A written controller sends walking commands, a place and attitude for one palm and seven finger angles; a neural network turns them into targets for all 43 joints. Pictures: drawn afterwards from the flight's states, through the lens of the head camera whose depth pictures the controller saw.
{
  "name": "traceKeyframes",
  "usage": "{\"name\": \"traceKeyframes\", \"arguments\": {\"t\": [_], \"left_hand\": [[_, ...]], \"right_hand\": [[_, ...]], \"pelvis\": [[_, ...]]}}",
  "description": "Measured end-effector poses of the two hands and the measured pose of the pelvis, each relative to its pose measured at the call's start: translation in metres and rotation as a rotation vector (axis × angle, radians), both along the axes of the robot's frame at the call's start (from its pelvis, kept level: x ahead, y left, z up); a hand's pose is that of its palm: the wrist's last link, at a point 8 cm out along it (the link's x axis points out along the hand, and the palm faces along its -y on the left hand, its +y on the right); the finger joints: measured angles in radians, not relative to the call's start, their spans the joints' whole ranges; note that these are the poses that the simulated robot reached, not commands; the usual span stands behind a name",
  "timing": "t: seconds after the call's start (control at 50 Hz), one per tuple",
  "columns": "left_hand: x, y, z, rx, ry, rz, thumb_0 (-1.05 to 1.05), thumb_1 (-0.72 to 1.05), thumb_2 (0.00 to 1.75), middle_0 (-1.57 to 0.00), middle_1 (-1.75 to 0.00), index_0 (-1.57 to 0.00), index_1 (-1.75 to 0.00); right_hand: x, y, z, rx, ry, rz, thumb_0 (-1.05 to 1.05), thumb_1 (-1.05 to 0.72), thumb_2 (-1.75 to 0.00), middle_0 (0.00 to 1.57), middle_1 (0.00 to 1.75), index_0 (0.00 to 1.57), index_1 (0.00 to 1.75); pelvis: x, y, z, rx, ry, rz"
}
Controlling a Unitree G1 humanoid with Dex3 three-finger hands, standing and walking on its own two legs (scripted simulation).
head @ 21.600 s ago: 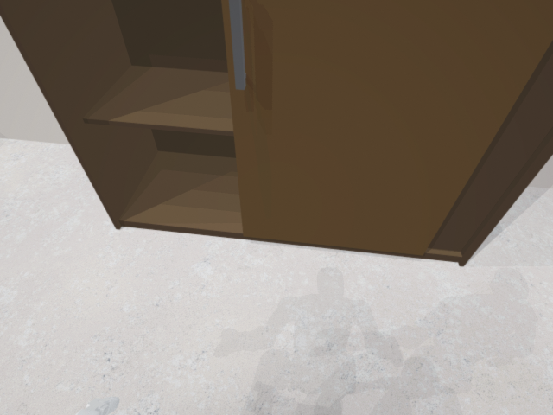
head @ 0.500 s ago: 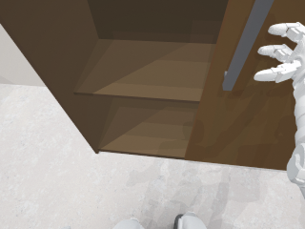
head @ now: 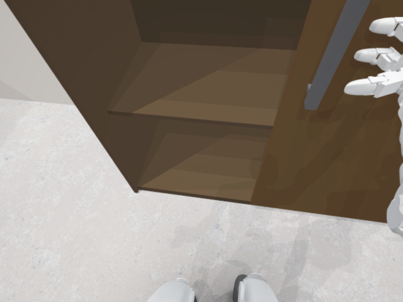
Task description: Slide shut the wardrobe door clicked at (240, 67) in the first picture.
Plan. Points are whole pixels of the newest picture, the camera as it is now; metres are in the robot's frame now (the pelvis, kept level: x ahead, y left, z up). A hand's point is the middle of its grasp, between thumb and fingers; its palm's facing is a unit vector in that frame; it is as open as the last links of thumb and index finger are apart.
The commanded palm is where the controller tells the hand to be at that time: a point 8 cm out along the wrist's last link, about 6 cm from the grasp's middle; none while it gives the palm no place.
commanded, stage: move the hooked fingers beside the handle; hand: right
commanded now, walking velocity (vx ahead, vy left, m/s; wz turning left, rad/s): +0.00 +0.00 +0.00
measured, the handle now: (331, 49) +0.56 -0.14 +0.19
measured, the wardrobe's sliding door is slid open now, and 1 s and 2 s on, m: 0.59 0.59 0.58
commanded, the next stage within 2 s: feel for the door with the fingertips in 1.26 s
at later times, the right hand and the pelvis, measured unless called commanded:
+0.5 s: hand (370, 65) +0.52 -0.20 +0.19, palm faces +0.00 +1.00 -0.02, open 13.6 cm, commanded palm +0.54 -0.23 +0.17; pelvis +0.00 +0.00 +0.00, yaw +1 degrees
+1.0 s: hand (371, 64) +0.52 -0.20 +0.19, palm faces +0.01 +1.00 -0.03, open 13.5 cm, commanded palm +0.54 -0.23 +0.17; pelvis +0.00 +0.00 +0.00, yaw +0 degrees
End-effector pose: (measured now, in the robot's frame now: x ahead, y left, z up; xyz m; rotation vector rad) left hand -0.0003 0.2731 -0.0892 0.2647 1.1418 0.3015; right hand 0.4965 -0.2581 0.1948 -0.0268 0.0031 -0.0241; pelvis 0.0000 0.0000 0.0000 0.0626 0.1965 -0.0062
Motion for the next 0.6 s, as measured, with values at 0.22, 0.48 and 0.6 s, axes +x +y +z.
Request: {"name": "traceKeyframes", "arguments": {"t": [0.22, 0.48, 0.6], "left_hand": [[-0.002, -0.0044, -0.0023, -0.007, -0.015, -0.004, 0.01, 0.9, 0.89, -0.2, -0.3, -0.2, -0.3], [0.0011, -0.0052, -0.0035, -0.002, -0.031, -0.001, 0.01, 0.9, 0.89, -0.2, -0.3, -0.2, -0.3], [0.0025, -0.0064, -0.0037, -0.003, -0.031, 0.0, 0.01, 0.9, 0.89, -0.2, -0.3, -0.2, -0.3]], "right_hand": [[-0.0018, 0.0039, -0.0025, -0.004, 0.016, 0.004, -0.01, 0.5, -0.3, 0.34, 1.24, 0.33, 1.28], [-0.0004, 0.0031, -0.0051, 0.002, 0.007, 0.02, -0.01, 0.5, -0.3, 0.35, 1.25, 0.35, 1.26], [0.0008, 0.0016, -0.0052, 0.005, 0.007, 0.026, -0.01, 0.5, -0.3, 0.36, 1.25, 0.37, 1.26]], "pelvis": [[-0.0042, -0.0024, -0.0012, 0.0, 0.0, 0.003], [-0.0047, -0.0041, -0.0032, 0.001, 0.002, 0.009], [-0.0023, -0.0043, -0.0036, 0.001, 0.004, 0.008]]}}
